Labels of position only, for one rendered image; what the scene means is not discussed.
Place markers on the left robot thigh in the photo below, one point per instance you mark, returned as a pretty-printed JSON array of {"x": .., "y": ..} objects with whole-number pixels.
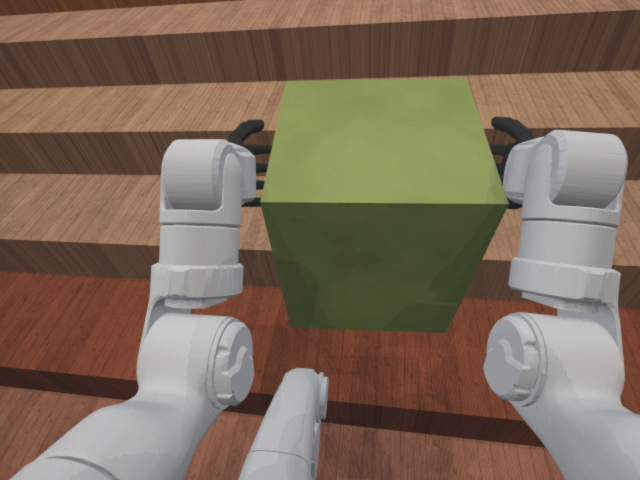
[{"x": 282, "y": 448}]

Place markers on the right robot hand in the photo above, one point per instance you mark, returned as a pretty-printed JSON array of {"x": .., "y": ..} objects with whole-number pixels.
[{"x": 516, "y": 130}]

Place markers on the right robot forearm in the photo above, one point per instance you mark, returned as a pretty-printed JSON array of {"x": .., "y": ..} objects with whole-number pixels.
[{"x": 570, "y": 185}]

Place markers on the robot left upper arm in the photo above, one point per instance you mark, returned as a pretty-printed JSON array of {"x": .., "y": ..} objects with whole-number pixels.
[{"x": 191, "y": 368}]

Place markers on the left robot hand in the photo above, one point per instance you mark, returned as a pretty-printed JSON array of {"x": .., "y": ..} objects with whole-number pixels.
[{"x": 243, "y": 131}]

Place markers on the carton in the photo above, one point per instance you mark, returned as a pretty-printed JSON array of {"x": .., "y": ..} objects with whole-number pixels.
[{"x": 380, "y": 200}]

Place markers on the robot right upper arm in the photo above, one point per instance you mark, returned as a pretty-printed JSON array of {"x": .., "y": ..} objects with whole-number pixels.
[{"x": 564, "y": 376}]

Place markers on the left robot forearm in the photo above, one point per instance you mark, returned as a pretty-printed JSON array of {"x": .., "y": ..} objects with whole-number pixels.
[{"x": 204, "y": 183}]

